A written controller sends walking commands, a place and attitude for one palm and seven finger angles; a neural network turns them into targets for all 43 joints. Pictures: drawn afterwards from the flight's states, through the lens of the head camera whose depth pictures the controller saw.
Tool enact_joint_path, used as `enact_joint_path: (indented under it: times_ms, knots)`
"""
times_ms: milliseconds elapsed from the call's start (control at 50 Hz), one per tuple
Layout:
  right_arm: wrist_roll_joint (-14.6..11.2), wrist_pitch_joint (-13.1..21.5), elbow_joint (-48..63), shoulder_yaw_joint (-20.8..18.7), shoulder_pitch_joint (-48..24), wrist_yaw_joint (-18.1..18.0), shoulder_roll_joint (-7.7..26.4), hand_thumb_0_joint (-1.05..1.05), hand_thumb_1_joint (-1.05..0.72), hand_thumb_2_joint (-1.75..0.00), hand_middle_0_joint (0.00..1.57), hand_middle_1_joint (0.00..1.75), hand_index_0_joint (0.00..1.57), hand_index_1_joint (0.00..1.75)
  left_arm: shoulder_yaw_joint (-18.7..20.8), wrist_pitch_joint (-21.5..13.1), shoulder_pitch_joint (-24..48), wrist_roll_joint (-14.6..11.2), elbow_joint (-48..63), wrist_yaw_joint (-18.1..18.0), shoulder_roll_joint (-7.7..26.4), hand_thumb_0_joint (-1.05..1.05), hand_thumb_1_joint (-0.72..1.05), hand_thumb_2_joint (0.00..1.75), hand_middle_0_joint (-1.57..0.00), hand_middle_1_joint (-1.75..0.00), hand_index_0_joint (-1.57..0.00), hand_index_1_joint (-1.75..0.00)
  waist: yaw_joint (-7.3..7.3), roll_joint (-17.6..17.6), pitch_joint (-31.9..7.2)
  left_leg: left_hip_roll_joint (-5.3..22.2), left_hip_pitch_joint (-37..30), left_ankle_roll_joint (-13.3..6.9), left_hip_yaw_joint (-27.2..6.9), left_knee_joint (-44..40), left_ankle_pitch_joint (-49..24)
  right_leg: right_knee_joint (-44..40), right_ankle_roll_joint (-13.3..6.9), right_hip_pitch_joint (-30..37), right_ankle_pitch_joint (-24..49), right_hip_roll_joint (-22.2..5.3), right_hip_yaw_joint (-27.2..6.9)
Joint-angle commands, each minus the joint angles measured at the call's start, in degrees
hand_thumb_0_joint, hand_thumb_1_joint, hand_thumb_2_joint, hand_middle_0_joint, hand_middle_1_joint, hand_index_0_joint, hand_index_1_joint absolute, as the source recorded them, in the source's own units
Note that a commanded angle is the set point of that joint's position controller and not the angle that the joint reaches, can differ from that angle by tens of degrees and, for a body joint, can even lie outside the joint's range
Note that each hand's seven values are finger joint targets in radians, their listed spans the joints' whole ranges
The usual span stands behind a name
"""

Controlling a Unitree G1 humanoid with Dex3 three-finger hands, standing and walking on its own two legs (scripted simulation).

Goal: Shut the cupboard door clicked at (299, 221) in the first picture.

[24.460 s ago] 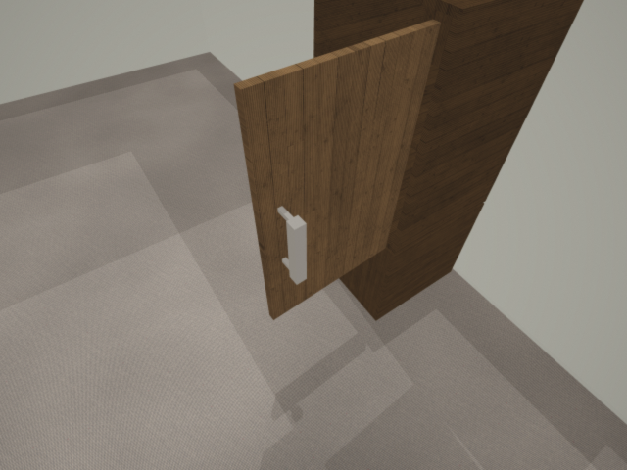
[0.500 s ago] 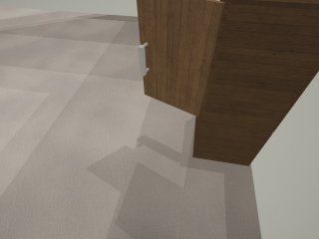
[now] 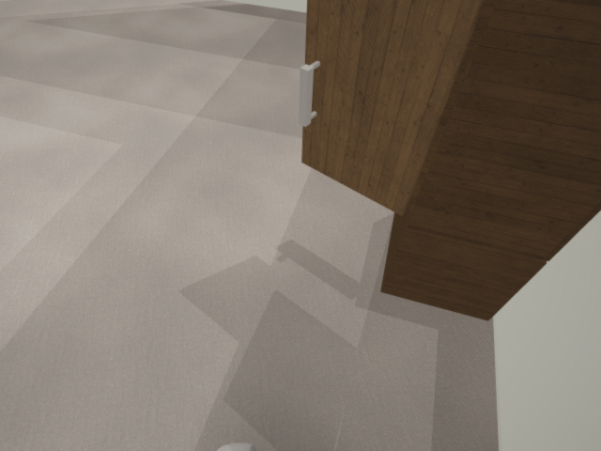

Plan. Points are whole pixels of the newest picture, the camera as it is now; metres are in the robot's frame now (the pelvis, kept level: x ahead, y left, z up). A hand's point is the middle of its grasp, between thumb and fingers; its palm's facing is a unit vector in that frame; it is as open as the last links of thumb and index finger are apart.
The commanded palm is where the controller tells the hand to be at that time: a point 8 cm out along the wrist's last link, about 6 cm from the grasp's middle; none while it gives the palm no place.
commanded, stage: walk to a spot facing it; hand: left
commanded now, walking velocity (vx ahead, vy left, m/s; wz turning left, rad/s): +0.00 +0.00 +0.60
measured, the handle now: (310, 94) +0.96 +0.01 -0.06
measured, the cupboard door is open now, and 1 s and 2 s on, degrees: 69 69 69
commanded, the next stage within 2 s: turn to face it in 1.76 s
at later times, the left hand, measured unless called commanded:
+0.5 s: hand out of the picture +0.03 +0.26 -0.15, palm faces +0.28 -0.92 -0.27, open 7.4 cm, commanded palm none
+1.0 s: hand out of the picture -0.15 +0.20 -0.19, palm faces +0.64 -0.73 -0.24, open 7.4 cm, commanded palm none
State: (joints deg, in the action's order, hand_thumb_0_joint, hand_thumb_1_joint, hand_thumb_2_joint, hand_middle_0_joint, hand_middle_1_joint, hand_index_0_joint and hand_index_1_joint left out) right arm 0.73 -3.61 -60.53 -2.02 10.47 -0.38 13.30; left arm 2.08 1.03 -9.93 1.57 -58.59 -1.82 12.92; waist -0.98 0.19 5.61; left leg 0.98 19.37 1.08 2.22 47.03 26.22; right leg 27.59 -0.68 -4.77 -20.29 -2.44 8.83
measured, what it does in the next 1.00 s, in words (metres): steps on the spot, turning left: right foot, then left foot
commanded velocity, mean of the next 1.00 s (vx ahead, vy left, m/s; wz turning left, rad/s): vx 0.12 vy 0.00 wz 0.59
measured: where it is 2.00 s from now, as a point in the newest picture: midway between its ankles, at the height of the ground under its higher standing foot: (209, 440)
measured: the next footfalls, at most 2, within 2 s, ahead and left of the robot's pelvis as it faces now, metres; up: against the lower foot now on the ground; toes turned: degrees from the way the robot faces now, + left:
right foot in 0.58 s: +0.04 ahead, -0.12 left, +0.00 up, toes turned +21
left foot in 0.96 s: -0.05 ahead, +0.15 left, +0.00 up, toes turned +45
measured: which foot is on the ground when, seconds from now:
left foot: down 0.00-0.56, up 0.58-0.94, down 0.96-1.00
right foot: down 0.00-0.10, up 0.12-0.56, down 0.58-0.96, up 0.98-1.00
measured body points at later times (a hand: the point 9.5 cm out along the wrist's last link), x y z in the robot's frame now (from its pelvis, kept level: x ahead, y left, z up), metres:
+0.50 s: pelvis -0.03 +0.02 +0.01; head +0.03 +0.04 +0.45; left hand +0.02 +0.30 -0.13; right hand +0.08 -0.22 -0.14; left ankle +0.03 +0.13 -0.74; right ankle +0.00 -0.14 -0.70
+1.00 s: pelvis -0.01 +0.04 -0.01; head +0.02 +0.09 +0.43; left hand -0.18 +0.24 -0.17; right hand +0.25 -0.09 -0.14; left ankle -0.08 +0.13 -0.74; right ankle +0.00 -0.13 -0.71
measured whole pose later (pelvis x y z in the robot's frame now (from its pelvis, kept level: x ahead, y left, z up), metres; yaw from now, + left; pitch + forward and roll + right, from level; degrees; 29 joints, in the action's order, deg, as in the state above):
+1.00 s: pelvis -0.01 +0.04 -0.01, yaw +39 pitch +1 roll +2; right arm 1.8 -0.1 -51.1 -3.4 7.7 2.2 13.5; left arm 4.6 0.4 -19.2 1.5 -55.2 0.5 14.5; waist 1.4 4.1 5.7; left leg 0.7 17.2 -1.0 6.6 35.2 16.9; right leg 46.4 4.0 -12.1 -28.6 -11.7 10.6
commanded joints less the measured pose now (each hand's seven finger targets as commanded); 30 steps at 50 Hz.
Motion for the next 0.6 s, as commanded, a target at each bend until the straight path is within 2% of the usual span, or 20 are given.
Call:
enact_joint_path:
  times_ms: [0, 20, 40, 60, 80, 100, 120, 140, 160, 200, 220, 240, 320, 420, 460, 500, 520, 540, 560, 580]
  knots:
    - [-0.2, 0.86, 6.7, -1.46, -0.85, 0.71, 4.17, 0.0, -0.9, -0.9, 0.2, 0.3, 0.2, 0.3, 3.61, -0.56, -0.85, 0.26, 4.97, -0.59, 12.6, 0.0, 0.9, 0.9, -0.2, -0.3, -0.2, -0.3, 0.38, 8.57, -0.65, 2.99, 3.88, 0.89, 0.39, -1.06, -0.08, -2.51, -8.16, -0.88, 40.03, -18.15, -4.86]
    - [-0.13, 1.07, 6.73, -1.59, 1.11, 0.95, 4.07, 0.0, -0.9, -0.9, 0.2, 0.3, 0.2, 0.3, 3.82, -0.57, -0.14, 0.17, 5.38, -0.54, 12.34, 0.0, 0.9, 0.9, -0.2, -0.3, -0.2, -0.3, -0.62, 8.02, -1.43, 2.82, 1.09, 0.81, 1.24, -6.53, -4.89, 0.6, -6.31, -1.61, 37.74, -17.06, -3.14]
    - [0.25, 1.25, 6.11, -1.74, 4.02, 1.02, 4.25, 0.0, -0.9, -0.9, 0.2, 0.3, 0.2, 0.3, 3.85, -0.49, -0.67, -0.23, 5.83, -0.41, 12.11, 0.0, 0.9, 0.9, -0.2, -0.3, -0.2, -0.3, -1.72, 5.35, -2.82, 1.52, -4.49, 0.52, 2.8, -11.83, -12.53, 4.68, -4.23, -4.6, 34.24, -15.5, -0.93]
    - [0.61, 1.64, 5.16, -2.1, 8.64, 1.14, 5.9, 0.0, -0.9, -0.9, 0.2, 0.3, 0.2, 0.3, 3.66, -0.25, -1.79, -0.56, 6.16, -0.27, 10.76, 0.0, 0.9, 0.9, -0.2, -0.3, -0.2, -0.3, -3.5, -1.46, -5.72, 2.94, -11.63, -0.67, -0.66, -18.56, -25.56, 13.72, -1.13, -8.89, 25.18, -12.93, 1.37]
    - [1.09, 2.28, 5.26, -3.5, 11.57, 0.76, 12.05, 0.0, -0.9, -0.9, 0.2, 0.3, 0.2, 0.3, 3.15, 0.23, -4.23, -1.22, 7.43, 0.01, 6.41, 0.0, 0.9, 0.9, -0.2, -0.3, -0.2, -0.3, -3.54, -20.75, -7.59, 17.01, -15.98, -7.62, -22.85, -24.8, -44.77, 27.77, 3.85, -20.56, -7.68, -3.85, 2.66]
    - [0.77, 1.9, 4.92, -4.22, 13.5, 0.03, 14.39, 0.0, -0.9, -0.9, 0.2, 0.3, 0.2, 0.3, 2.57, 0.81, -1.23, -0.77, 9.37, -0.4, 6.21, 0.0, 0.9, 0.9, -0.2, -0.3, -0.2, -0.3, -4.78, -19.47, -9.7, 22.28, -14.24, -12.43, -30.23, -28.51, -46.77, 35.76, 3.34, -22.24, -20.92, -1.09, -5.28]
    - [0.92, 1.82, 5.15, -4.2, 12.39, -0.12, 13.91, 0.0, -0.9, -0.9, 0.2, 0.3, 0.2, 0.3, 2.76, 0.95, 0.17, -0.5, 10.09, -0.3, 7.05, 0.0, 0.9, 0.9, -0.2, -0.3, -0.2, -0.3, -4.03, -11.4, -7.74, 21.33, -10.06, -13.05, -27.25, -29.55, -31.84, 38.0, 2.33, -21.08, -17.17, -2.6, -8.46]
    - [1.11, 2.17, 6.41, -4.02, 10.26, -0.55, 12.65, 0.0, -0.9, -0.9, 0.2, 0.3, 0.2, 0.3, 3.18, 1.09, 1.31, -0.34, 10.04, -0.18, 6.01, 0.0, 0.9, 0.9, -0.2, -0.3, -0.2, -0.3, -3.23, -11.65, -6.84, 19.23, -8.03, -11.44, -28.23, -31.49, -23.09, 39.06, 2.53, -24.32, -13.46, -2.85, -8.88]
    - [1.25, 2.21, 7.33, -3.64, 7.89, -0.93, 11.59, 0.0, -0.9, -0.9, 0.2, 0.3, 0.2, 0.3, 3.46, 1.17, 1.67, -0.29, 9.73, 0.05, 6.15, 0.0, 0.9, 0.9, -0.2, -0.3, -0.2, -0.3, -2.54, -11.4, -5.6, 17.33, -5.65, -10.36, -27.13, -31.84, -17.04, 39.78, 2.81, -24.86, -9.75, -2.98, -10.08]
    - [1.22, 2.61, 8.03, -3.06, 5.49, -1.21, 9.79, 0.0, -0.9, -0.9, 0.2, 0.3, 0.2, 0.3, 3.62, 0.83, 0.81, -0.25, 9.42, 0.53, 5.66, 0.0, 0.9, 0.9, -0.2, -0.3, -0.2, -0.3, -1.08, -7.64, -5.33, 14.03, -5.55, -9.5, -23.53, -31.34, -17.32, 38.41, 3.2, -25.34, -4.16, -2.5, -10.49]
    - [1.11, 2.82, 8.16, -3.15, 5.41, -1.3, 9.65, 0.0, -0.9, -0.9, 0.2, 0.3, 0.2, 0.3, 3.62, 0.6, 0.11, -0.24, 9.21, 0.71, 5.45, 0.0, 0.9, 0.9, -0.2, -0.3, -0.2, -0.3, -0.66, -5.21, -7.07, 13.03, -7.08, -9.25, -22.7, -30.99, -18.46, 37.39, 3.37, -25.18, -2.57, -2.01, -10.33]
    - [1.06, 2.83, 8.31, -3.25, 5.0, -1.26, 10.02, 0.0, -0.9, -0.9, 0.2, 0.3, 0.2, 0.3, 3.56, 0.53, -0.79, -0.36, 9.19, 0.75, 5.08, 0.0, 0.9, 0.9, -0.2, -0.3, -0.2, -0.3, -0.31, -4.52, -8.67, 12.68, -7.74, -9.46, -21.74, -30.8, -18.24, 35.83, 3.56, -24.57, -2.24, -1.74, -10.1]
    - [1.0, 2.5, 8.06, -3.77, 5.85, -0.93, 9.86, 0.0, -0.9, -0.9, 0.2, 0.3, 0.2, 0.3, 3.45, 0.58, -0.33, -0.23, 10.31, 0.68, 4.52, 0.0, 0.9, 0.9, -0.2, -0.3, -0.2, -0.3, -0.78, -5.53, -9.62, 11.04, -9.05, -9.57, -23.04, -31.6, -14.87, 29.39, 3.92, -24.05, -1.74, -0.26, -9.64]
    - [1.29, 1.52, 8.6, -4.69, 5.02, -0.33, 10.55, 0.0, -0.9, -0.9, 0.2, 0.3, 0.2, 0.3, 3.17, 0.82, 0.32, -0.38, 11.63, 0.36, 4.76, 0.0, 0.9, 0.9, -0.2, -0.3, -0.2, -0.3, -0.94, -10.46, -8.35, 9.62, -5.42, -9.53, -26.93, -31.94, -10.95, 19.0, 3.43, -18.85, -3.95, 1.85, -9.25]
    - [1.37, 1.08, 9.56, -5.08, 3.2, -0.21, 10.67, 0.0, -0.9, -0.9, 0.2, 0.3, 0.2, 0.3, 3.3, 0.97, -2.28, -0.67, 11.2, 0.2, 4.92, 0.0, 0.9, 0.9, -0.2, -0.3, -0.2, -0.3, 0.09, -11.8, -8.38, 7.93, -1.69, -8.54, -27.69, -32.21, -9.66, 12.42, 2.71, -12.58, -4.18, 3.52, -8.29]
    - [1.06, 0.7, 10.89, -5.38, 0.36, -0.12, 10.3, 0.0, -0.9, -0.9, 0.2, 0.3, 0.2, 0.3, 3.89, 0.9, -8.18, -0.88, 9.65, 0.08, 6.21, 0.0, 0.9, 0.9, -0.2, -0.3, -0.2, -0.3, 2.85, -10.76, -9.27, 4.61, 4.03, -5.74, -25.88, -31.21, -6.35, 1.17, 1.88, -2.27, 0.3, 4.42, -6.75]
    - [0.64, 0.57, 11.27, -5.43, -0.35, 0.15, 8.93, 0.0, -0.9, -0.9, 0.2, 0.3, 0.2, 0.3, 4.4, 0.55, -10.72, -0.55, 9.27, -0.13, 8.72, 0.0, 0.9, 0.9, -0.2, -0.3, -0.2, -0.3, 4.07, -6.59, -9.59, 1.1, 9.28, -3.1, -23.33, -26.96, -3.66, -6.92, 0.71, 3.97, 1.06, 1.43, -9.68]
    - [0.06, 0.45, 12.0, -5.33, 0.38, 0.35, 5.05, 0.0, -0.9, -0.9, 0.2, 0.3, 0.2, 0.3, 5.53, 0.21, -10.83, 0.44, 10.17, -0.51, 13.02, 0.0, 0.9, 0.9, -0.2, -0.3, -0.2, -0.3, 4.26, 6.98, -8.99, -5.7, 17.95, 0.84, -14.71, -11.77, 3.36, -16.15, -4.23, 6.34, -10.46, -12.32, -24.88]
    - [0.49, 0.82, 12.37, -5.32, 1.01, 0.28, 4.69, 0.0, -0.9, -0.9, 0.2, 0.3, 0.2, 0.3, 4.97, 0.31, -4.46, 0.72, 11.95, -0.75, 14.81, 0.0, 0.9, 0.9, -0.2, -0.3, -0.2, -0.3, 2.73, 14.62, -4.77, -8.57, 20.37, 2.21, -7.46, 7.82, 5.1, -20.44, -9.43, -3.41, -12.51, -25.56, -35.61]
    - [1.07, 0.39, 11.81, -5.54, 2.04, 0.82, 6.65, 0.0, -0.9, -0.9, 0.2, 0.3, 0.2, 0.3, 3.9, 0.22, 2.37, 0.16, 13.67, -1.02, 12.39, 0.0, 0.9, 0.9, -0.2, -0.3, -0.2, -0.3, -0.65, 9.1, -1.86, -4.57, 16.03, 0.98, -9.75, 17.67, 2.85, -19.52, -9.23, -13.9, -8.93, -24.51, -28.87]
